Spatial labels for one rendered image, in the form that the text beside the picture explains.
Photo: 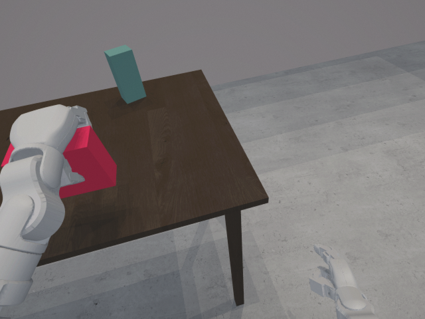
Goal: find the robot right hand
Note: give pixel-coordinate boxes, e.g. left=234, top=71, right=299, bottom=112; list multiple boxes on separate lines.
left=309, top=243, right=359, bottom=300

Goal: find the table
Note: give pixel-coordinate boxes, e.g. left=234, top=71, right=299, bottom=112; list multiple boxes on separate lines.
left=0, top=70, right=269, bottom=306

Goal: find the right robot forearm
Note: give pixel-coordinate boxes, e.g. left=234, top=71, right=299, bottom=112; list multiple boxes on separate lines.
left=335, top=286, right=380, bottom=319

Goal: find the robot left hand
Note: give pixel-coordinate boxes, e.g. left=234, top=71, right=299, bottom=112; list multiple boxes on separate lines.
left=10, top=104, right=92, bottom=187

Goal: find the left robot forearm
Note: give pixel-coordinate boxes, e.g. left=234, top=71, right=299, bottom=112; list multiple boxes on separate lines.
left=0, top=143, right=65, bottom=311

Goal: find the sponge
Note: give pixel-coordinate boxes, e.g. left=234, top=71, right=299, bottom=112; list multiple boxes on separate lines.
left=1, top=126, right=117, bottom=199

